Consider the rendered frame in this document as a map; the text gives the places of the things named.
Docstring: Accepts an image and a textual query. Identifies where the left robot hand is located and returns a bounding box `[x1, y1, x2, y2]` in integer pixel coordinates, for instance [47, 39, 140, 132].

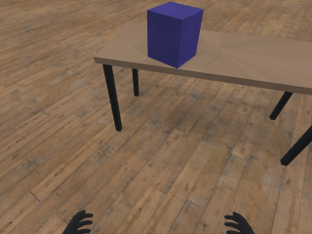
[62, 210, 93, 234]

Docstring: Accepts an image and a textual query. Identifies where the right robot hand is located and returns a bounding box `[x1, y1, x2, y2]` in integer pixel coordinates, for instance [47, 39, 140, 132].
[224, 212, 254, 234]

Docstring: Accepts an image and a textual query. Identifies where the carton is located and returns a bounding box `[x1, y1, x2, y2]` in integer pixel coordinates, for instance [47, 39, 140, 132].
[147, 1, 204, 68]

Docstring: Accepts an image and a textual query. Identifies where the table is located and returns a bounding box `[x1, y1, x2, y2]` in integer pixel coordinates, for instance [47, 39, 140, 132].
[94, 21, 312, 166]

